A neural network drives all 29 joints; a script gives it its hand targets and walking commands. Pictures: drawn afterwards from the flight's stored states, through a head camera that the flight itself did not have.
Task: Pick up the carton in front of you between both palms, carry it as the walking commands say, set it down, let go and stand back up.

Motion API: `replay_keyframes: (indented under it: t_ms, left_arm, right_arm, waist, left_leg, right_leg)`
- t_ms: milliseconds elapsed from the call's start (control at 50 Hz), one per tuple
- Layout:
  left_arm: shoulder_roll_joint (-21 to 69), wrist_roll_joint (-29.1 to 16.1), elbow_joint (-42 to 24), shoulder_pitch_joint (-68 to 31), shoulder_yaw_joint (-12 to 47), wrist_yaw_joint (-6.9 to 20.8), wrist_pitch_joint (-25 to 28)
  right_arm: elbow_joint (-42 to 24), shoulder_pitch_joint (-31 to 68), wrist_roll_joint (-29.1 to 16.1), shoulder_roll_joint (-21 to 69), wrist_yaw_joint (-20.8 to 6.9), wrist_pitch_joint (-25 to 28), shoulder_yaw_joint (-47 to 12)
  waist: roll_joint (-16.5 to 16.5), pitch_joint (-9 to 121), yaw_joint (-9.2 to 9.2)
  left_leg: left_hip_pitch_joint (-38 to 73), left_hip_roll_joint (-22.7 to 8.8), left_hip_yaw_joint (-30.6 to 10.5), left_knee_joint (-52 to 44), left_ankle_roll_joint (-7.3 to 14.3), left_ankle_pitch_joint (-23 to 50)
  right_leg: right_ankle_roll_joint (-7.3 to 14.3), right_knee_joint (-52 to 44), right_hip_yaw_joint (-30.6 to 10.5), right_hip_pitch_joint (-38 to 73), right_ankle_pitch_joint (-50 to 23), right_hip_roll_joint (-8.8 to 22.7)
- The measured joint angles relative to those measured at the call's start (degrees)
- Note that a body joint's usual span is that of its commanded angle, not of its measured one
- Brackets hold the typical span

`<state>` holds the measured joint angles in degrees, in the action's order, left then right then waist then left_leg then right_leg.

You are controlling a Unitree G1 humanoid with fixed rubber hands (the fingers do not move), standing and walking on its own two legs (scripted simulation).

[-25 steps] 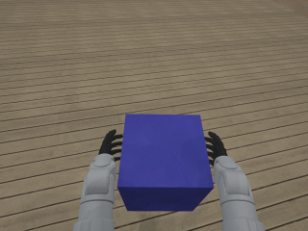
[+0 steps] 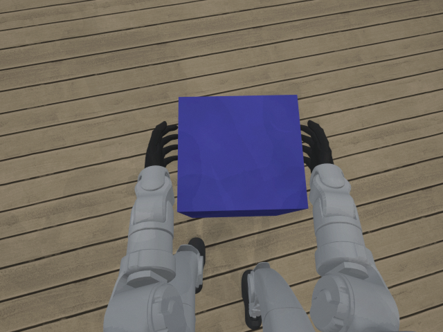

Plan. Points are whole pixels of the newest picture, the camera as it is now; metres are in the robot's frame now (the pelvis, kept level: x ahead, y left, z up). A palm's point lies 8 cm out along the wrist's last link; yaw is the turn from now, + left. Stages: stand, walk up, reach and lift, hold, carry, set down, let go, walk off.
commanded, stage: set down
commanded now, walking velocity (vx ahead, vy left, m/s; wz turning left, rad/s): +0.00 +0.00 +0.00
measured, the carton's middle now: (235, 166) +0.40 +0.00 -0.14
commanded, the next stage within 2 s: none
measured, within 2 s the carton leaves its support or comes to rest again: neither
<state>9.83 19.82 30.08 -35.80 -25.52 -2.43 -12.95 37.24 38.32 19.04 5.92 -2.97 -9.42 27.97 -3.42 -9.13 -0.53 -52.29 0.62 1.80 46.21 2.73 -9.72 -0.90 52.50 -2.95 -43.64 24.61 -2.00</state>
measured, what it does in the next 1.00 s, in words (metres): lowers itself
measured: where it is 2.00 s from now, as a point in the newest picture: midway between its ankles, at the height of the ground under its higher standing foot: (223, 292)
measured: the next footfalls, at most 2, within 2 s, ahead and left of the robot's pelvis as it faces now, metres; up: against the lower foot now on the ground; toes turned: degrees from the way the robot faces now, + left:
none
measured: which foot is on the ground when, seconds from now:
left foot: down 0.00-1.00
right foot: down 0.00-1.00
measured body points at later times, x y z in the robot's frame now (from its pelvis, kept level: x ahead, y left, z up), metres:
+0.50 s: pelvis -0.01 -0.04 -0.13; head +0.25 +0.00 +0.24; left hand +0.44 +0.17 -0.22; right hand +0.47 -0.13 -0.21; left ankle +0.12 +0.09 -0.68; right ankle +0.01 -0.14 -0.68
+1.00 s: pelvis -0.03 -0.02 -0.24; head +0.31 +0.01 +0.05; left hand +0.47 +0.19 -0.38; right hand +0.53 -0.11 -0.37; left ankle +0.12 +0.09 -0.68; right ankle +0.01 -0.14 -0.68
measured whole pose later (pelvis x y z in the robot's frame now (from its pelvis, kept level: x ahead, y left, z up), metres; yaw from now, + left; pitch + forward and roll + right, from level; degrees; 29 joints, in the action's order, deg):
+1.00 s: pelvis -0.03 -0.02 -0.24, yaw -5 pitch +47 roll -3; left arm -1.1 12.1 32.6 -65.7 -30.7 -3.9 -18.3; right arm 47.1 73.3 6.2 -6.9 4.4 -14.9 17.7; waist -4.0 -2.5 -5.9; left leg -124.4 -1.2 -2.1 97.6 -0.1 -20.3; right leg -0.3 106.1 0.4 -113.9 39.4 -6.7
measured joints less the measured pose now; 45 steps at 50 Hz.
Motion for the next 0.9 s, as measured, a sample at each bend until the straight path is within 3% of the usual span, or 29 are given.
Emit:
replay_keyframes:
  t_ms: [120,200,380,480,700,900]
  left_arm:
    - [-3.35,-5.57,-2.02,-0.78,3.63,-1.52,3.39]
    - [-5.30,-7.57,-2.41,-2.73,3.92,-1.36,2.68]
    - [-6.12,-4.04,0.92,-10.32,-2.90,2.23,-1.87]
    - [-6.86,-3.18,1.75,-13.53,-4.47,2.93,-2.73]
    - [-8.82,-6.29,0.27,-19.26,-4.23,1.53,-3.57]
    - [-10.01,-7.56,1.47,-25.92,-4.54,-0.73,-4.82]
  right_arm:
    - [-0.75,1.73,-8.90,-2.25,3.51,3.17,-6.51]
    - [-0.87,3.94,-11.93,-2.57,5.38,2.62,-8.11]
    - [1.54,11.06,-8.25,-1.06,5.92,-2.17,-3.12]
    - [2.04,14.12,-7.39,-1.41,6.33,-3.23,-2.64]
    - [2.53,21.13,-10.67,-5.42,7.79,-4.04,-6.97]
    - [6.81,29.63,-12.75,-10.56,7.54,-5.14,-9.39]
  waist:
    - [-0.82,4.37,-0.94]
    - [-1.34,8.81,-1.45]
    - [-1.57,14.51,-2.47]
    - [-1.29,15.42,-3.08]
    - [-0.62,13.88,-3.90]
    - [-0.38,9.81,-4.53]
  left_leg:
    - [-17.74,-1.42,-1.02,9.05,-1.17,-1.72]
    - [-26.76,-2.12,-1.59,14.92,-1.99,-3.39]
    - [-39.46,-2.56,-3.25,24.53,-3.30,-6.20]
    - [-46.29,-2.63,-3.96,29.07,-3.60,-7.21]
    - [-60.32,-1.85,-4.83,39.93,-3.75,-9.65]
    - [-68.72,-1.76,-4.20,48.13,-2.99,-10.68]
  right_leg:
    - [0.79,9.66,1.05,-17.76,2.38,-1.69]
    - [1.43,15.90,1.67,-26.78,4.38,-2.56]
    - [2.80,25.82,3.50,-38.96,8.00,-3.42]
    - [3.05,30.28,4.29,-45.39,9.38,-3.69]
    - [2.15,41.13,4.25,-58.82,12.46,-4.19]
    - [0.83,49.80,3.52,-66.88,14.38,-4.58]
